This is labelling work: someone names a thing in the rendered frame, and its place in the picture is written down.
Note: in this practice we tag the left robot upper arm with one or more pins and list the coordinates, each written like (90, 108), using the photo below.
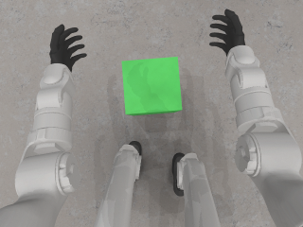
(43, 183)

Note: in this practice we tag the left robot forearm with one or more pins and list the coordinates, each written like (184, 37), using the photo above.
(53, 114)

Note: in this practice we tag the left robot hand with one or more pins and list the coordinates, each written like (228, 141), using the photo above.
(59, 51)

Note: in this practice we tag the robot left thigh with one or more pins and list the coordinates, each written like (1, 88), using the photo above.
(116, 205)

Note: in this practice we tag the carton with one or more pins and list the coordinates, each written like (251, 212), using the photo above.
(151, 86)

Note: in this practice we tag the robot right thigh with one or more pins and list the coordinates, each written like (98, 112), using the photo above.
(200, 209)

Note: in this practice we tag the robot thigh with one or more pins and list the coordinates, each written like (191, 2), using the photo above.
(116, 205)
(200, 209)

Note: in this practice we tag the right robot upper arm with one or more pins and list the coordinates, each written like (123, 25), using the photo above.
(272, 160)

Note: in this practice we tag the right robot forearm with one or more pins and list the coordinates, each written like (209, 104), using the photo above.
(255, 108)

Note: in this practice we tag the right robot hand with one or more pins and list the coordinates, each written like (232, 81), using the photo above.
(234, 35)

